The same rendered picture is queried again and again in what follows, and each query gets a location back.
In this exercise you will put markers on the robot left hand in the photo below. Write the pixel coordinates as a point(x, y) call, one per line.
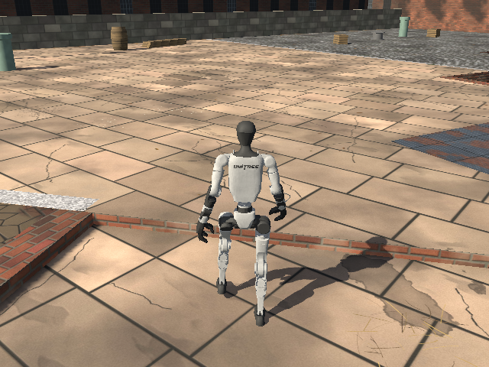
point(199, 229)

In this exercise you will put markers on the robot right hand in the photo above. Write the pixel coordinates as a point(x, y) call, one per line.
point(276, 210)

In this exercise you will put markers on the left robot forearm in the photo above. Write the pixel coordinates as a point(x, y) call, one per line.
point(207, 207)

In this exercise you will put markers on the robot head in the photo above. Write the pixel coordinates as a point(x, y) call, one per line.
point(245, 132)

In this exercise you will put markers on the right robot forearm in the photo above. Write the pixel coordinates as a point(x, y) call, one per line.
point(280, 201)

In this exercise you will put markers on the robot left upper arm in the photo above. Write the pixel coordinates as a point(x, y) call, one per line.
point(217, 174)

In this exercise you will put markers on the right robot shin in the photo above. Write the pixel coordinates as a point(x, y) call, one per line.
point(261, 288)

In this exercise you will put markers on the robot right upper arm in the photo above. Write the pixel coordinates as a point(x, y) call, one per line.
point(272, 172)

